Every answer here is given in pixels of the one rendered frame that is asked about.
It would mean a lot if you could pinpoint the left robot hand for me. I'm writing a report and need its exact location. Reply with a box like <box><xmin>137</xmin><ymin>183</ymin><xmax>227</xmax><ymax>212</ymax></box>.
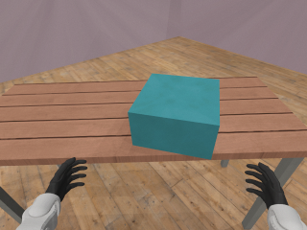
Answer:
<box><xmin>45</xmin><ymin>157</ymin><xmax>87</xmax><ymax>202</ymax></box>

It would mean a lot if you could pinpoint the carton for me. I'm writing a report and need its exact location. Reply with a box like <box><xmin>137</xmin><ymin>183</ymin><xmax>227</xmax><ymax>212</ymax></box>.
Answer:
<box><xmin>128</xmin><ymin>73</ymin><xmax>220</xmax><ymax>160</ymax></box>

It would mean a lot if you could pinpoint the robot right forearm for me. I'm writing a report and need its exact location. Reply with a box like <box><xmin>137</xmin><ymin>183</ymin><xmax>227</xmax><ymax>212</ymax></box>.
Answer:
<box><xmin>267</xmin><ymin>204</ymin><xmax>307</xmax><ymax>230</ymax></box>

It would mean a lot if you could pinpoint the table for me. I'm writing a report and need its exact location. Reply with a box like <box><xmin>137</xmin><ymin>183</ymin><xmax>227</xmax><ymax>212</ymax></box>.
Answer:
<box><xmin>0</xmin><ymin>76</ymin><xmax>307</xmax><ymax>230</ymax></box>

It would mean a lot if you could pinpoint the right robot hand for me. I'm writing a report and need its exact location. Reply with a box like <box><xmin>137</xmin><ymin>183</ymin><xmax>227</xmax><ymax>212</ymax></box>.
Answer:
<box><xmin>245</xmin><ymin>162</ymin><xmax>289</xmax><ymax>210</ymax></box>

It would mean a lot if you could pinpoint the robot left forearm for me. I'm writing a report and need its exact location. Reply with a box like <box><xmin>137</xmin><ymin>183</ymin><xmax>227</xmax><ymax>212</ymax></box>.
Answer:
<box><xmin>15</xmin><ymin>193</ymin><xmax>61</xmax><ymax>230</ymax></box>

